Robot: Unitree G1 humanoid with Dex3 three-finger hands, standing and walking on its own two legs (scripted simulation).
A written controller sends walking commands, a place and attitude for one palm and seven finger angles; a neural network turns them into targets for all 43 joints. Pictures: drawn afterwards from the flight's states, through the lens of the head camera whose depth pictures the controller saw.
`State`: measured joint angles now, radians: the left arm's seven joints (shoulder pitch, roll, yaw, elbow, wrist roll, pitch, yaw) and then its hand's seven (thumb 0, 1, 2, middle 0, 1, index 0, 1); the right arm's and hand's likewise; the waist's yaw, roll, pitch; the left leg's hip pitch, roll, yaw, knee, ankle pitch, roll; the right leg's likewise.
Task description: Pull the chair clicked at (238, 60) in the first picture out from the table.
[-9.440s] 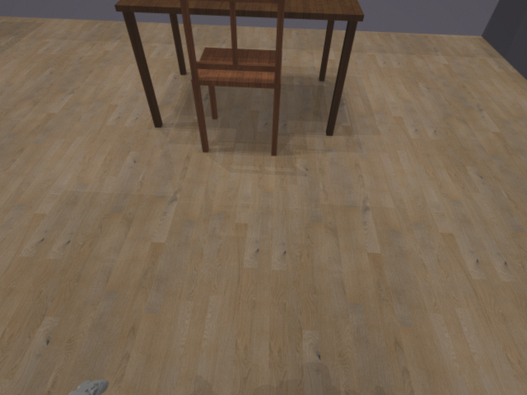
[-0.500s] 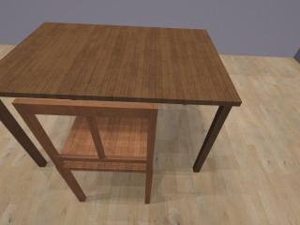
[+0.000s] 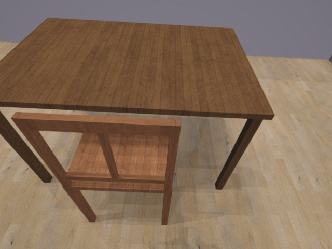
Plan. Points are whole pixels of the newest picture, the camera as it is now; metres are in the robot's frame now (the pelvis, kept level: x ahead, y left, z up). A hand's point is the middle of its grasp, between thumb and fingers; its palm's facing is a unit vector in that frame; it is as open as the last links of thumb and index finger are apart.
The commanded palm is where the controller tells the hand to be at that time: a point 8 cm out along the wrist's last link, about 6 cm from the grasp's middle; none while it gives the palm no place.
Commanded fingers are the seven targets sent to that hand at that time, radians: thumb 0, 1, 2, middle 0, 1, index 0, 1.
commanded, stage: look again from close up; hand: left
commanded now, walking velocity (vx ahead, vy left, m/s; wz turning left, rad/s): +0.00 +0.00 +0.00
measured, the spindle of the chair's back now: (109, 156) +0.40 +0.21 -0.09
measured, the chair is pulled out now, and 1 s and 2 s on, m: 0.00 0.00 0.00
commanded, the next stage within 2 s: none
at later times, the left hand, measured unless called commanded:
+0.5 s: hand out of the picture +0.00 +0.18 -0.18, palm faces +0.00 -0.98 -0.19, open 7.4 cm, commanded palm none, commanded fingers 0.00 0.90 0.90 -0.20 -0.30 -0.20 -0.30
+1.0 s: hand out of the picture -0.01 +0.17 -0.18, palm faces +0.00 -0.99 -0.17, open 7.4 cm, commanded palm none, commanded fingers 0.00 0.90 0.90 -0.20 -0.30 -0.20 -0.30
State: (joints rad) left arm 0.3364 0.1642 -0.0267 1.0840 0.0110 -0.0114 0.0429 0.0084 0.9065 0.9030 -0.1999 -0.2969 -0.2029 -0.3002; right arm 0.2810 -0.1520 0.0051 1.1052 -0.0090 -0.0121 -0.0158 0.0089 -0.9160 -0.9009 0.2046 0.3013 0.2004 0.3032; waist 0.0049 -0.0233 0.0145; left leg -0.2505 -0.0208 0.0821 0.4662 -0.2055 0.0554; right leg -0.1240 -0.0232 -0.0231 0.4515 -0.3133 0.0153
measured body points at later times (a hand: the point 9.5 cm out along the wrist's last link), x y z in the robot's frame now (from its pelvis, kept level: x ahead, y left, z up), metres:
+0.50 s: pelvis +0.01 +0.01 +0.00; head +0.02 +0.02 +0.45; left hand +0.00 +0.24 -0.16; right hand +0.02 -0.22 -0.15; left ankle +0.03 +0.08 -0.74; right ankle -0.04 -0.13 -0.74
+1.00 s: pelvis +0.01 +0.01 +0.00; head +0.01 +0.02 +0.45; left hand +0.00 +0.22 -0.16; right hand +0.01 -0.22 -0.15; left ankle +0.03 +0.08 -0.74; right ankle -0.04 -0.13 -0.74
